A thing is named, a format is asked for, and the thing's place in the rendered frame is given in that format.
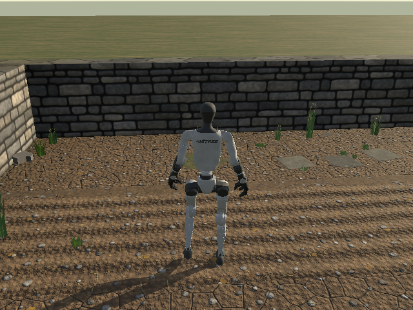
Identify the robot left forearm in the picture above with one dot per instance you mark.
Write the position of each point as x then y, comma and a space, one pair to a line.
175, 170

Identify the robot right forearm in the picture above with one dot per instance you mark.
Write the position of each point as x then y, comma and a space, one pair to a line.
239, 172

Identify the right robot hand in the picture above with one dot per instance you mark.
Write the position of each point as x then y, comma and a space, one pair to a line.
243, 186

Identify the left robot hand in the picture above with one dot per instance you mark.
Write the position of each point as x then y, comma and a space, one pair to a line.
170, 182

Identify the left robot shin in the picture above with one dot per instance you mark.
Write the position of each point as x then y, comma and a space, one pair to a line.
189, 228

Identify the robot left upper arm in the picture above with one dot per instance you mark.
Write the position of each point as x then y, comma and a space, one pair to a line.
183, 146

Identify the humanoid robot torso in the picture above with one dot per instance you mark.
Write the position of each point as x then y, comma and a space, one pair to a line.
206, 156

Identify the robot right upper arm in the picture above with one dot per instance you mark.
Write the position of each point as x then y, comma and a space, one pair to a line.
231, 148

